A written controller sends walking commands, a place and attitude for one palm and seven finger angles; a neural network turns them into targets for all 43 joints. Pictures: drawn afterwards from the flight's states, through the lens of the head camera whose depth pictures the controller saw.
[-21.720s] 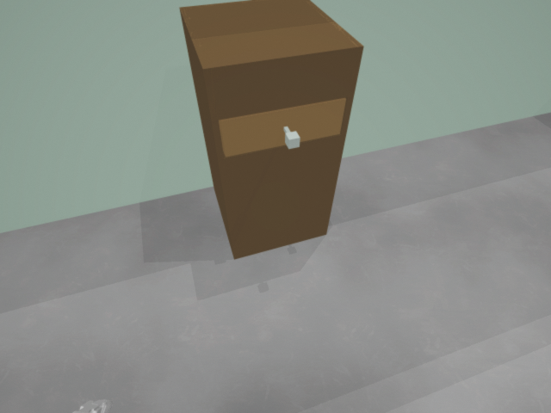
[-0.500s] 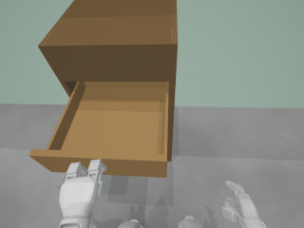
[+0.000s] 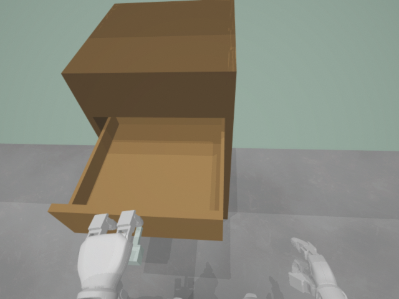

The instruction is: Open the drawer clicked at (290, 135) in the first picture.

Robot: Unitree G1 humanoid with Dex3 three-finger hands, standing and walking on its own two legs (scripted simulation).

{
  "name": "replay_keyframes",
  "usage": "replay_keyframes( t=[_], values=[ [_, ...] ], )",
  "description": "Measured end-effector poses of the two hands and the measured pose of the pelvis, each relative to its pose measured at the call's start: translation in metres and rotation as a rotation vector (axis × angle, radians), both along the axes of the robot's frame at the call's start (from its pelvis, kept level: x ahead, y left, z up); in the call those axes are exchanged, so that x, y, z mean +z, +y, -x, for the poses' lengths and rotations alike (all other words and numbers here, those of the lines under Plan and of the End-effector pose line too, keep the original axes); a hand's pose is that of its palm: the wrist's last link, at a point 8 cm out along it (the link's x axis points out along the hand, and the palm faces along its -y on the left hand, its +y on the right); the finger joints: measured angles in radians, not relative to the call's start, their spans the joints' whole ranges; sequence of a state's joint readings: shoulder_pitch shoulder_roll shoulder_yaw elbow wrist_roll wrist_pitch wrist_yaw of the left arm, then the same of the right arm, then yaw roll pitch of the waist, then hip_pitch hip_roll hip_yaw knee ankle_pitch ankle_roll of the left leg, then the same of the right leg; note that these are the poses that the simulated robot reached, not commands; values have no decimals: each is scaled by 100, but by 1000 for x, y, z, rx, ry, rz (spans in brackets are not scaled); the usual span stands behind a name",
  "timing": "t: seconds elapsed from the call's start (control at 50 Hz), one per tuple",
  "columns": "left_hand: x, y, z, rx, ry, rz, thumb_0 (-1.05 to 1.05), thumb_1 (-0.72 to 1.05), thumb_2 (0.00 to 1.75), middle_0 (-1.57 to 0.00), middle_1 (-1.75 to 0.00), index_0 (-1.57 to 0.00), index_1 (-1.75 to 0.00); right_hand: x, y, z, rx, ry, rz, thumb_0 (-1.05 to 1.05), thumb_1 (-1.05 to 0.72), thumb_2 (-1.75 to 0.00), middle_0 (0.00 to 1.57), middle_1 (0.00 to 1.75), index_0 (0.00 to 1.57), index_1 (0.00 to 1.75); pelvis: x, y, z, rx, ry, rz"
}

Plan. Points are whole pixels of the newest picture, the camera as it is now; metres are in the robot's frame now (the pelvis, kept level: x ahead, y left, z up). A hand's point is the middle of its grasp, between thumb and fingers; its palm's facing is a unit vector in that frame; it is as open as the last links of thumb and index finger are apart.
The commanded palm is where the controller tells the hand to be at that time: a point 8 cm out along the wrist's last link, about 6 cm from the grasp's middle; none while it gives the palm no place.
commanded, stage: lift the hand off the handle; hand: left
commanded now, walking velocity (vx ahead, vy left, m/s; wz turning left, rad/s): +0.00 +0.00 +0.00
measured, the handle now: (135, 245) +0.24 +0.18 -0.07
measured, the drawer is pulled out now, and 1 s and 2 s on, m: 0.30 0.30 0.30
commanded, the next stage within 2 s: draw the hand back to the body in 1.24 s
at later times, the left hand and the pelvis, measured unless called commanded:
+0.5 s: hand (114, 252) +0.20 +0.18 +0.03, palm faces +0.04 -0.14 -0.99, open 13.9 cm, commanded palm +0.17 +0.18 +0.08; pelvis +0.01 -0.01 +0.02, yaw -1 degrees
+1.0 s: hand (105, 244) +0.20 +0.19 +0.06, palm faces +0.06 -0.16 -0.98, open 13.9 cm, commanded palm +0.17 +0.19 +0.12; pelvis +0.01 +0.00 +0.03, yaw -1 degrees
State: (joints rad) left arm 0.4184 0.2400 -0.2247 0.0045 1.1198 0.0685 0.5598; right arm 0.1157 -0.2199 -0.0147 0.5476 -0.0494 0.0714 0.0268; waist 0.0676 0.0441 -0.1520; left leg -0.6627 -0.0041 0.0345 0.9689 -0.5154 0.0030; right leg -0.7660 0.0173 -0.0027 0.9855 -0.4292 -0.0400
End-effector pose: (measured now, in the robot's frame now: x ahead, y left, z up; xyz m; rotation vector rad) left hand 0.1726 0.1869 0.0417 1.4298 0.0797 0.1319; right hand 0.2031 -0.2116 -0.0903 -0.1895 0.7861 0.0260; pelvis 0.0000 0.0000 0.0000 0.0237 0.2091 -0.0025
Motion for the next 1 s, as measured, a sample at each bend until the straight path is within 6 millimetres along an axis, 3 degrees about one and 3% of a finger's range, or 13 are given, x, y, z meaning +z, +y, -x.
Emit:
replay_keyframes(
  t=[0.28,0.6,1.0],
  values=[
    [22,-9,-5,-13,3,12,-1,-49,30,-32,-120,-32,-120,14,1,0,-2,-8,-33,2,-90,-90,20,30,20,30,14,-2,-4,-13,-44,-5],
    [46,-1,-2,-5,-1,18,-1,-49,30,-32,-120,-32,-120,29,-7,-11,2,-39,-15,2,-90,-90,20,30,20,30,24,-6,-7,-16,-78,-6],
    [75,5,-2,-21,-25,28,-1,-49,30,-32,-120,-32,-120,37,6,-10,15,-40,-44,2,-90,-90,20,30,20,30,33,-1,-9,-22,-115,2]
  ],
)
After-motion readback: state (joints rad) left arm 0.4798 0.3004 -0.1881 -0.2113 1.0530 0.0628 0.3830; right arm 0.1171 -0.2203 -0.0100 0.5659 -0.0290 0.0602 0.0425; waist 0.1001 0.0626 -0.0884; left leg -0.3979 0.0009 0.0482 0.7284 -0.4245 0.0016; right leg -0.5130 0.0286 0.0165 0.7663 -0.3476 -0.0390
